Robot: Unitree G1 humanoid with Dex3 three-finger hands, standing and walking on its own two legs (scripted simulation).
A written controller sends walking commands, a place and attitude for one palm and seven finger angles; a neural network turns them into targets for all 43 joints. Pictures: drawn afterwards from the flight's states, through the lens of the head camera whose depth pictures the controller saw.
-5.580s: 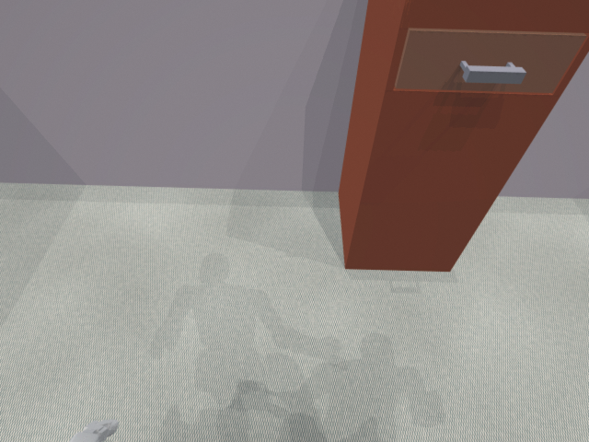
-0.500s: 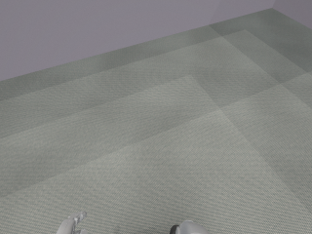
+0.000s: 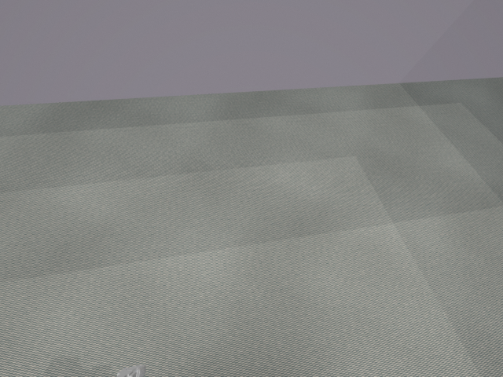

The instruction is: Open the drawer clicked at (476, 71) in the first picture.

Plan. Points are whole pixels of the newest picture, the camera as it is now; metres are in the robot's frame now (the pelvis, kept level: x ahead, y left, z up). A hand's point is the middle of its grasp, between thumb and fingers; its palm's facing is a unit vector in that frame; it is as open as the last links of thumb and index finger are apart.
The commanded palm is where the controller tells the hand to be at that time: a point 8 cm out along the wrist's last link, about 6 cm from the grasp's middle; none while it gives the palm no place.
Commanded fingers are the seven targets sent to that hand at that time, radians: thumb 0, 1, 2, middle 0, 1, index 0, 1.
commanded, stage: turn to face it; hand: left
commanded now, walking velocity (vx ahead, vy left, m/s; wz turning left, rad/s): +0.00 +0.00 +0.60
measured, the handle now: out of the picture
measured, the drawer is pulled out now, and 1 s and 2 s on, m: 0.00 0.00 0.00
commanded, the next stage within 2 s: none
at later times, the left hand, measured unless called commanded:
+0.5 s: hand out of the picture +0.07 +0.19 -0.13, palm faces +0.28 -0.92 -0.27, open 7.4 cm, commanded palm none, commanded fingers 0.00 0.90 0.90 -0.20 -0.30 -0.20 -0.30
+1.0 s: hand out of the picture -0.15 +0.16 -0.17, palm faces +0.61 -0.75 -0.26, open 7.4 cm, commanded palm none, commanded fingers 0.00 0.90 0.90 -0.20 -0.30 -0.20 -0.30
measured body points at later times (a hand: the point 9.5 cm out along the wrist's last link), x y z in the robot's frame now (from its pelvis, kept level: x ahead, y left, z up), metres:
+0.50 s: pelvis -0.01 -0.04 +0.01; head +0.03 -0.05 +0.46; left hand +0.06 +0.24 -0.11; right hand +0.10 -0.28 -0.15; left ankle -0.01 +0.10 -0.72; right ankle +0.02 -0.15 -0.73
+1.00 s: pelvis -0.05 -0.03 +0.00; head -0.02 +0.00 +0.45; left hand -0.18 +0.20 -0.15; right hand +0.19 -0.19 -0.13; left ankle -0.11 +0.05 -0.73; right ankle +0.02 -0.15 -0.72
